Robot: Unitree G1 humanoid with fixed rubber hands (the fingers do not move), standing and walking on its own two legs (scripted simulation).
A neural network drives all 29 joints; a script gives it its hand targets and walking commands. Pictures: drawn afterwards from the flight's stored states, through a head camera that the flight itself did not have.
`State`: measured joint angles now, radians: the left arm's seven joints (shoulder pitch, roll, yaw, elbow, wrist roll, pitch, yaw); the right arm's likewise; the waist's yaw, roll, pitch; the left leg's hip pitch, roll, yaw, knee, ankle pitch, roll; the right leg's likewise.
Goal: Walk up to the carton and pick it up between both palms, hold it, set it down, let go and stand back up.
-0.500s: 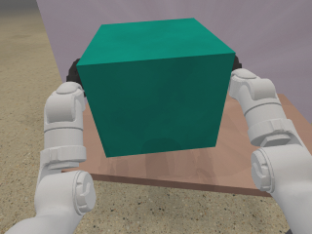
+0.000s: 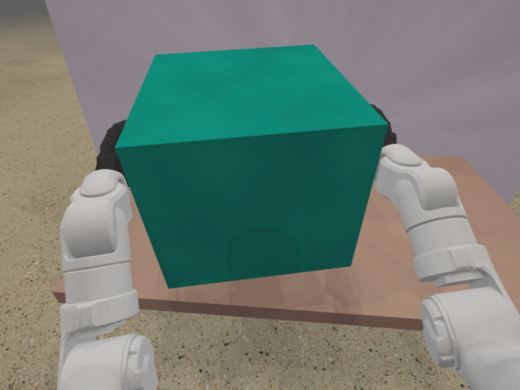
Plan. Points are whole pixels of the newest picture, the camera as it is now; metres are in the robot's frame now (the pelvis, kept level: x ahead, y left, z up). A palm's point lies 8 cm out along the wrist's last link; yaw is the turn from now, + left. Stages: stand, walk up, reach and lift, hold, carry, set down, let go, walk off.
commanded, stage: hold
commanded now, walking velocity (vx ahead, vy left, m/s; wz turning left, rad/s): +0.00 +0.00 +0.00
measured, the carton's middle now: (248, 155) +0.44 +0.00 +0.21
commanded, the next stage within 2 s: set down in 0.62 s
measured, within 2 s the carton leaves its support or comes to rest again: neither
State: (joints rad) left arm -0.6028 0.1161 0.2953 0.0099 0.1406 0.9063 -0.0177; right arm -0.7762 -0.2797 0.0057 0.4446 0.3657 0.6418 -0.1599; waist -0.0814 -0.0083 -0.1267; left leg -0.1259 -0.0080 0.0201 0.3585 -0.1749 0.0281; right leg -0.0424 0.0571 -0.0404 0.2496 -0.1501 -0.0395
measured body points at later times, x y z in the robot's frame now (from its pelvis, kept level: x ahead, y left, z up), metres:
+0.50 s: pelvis -0.02 -0.01 +0.00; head -0.09 +0.01 +0.44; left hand +0.37 +0.20 +0.27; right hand +0.38 -0.18 +0.29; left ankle +0.02 +0.09 -0.75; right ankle -0.01 -0.09 -0.75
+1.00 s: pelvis -0.01 +0.01 +0.00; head -0.08 +0.02 +0.45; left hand +0.38 +0.21 +0.27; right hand +0.39 -0.18 +0.27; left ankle +0.01 +0.09 -0.75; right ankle -0.01 -0.09 -0.75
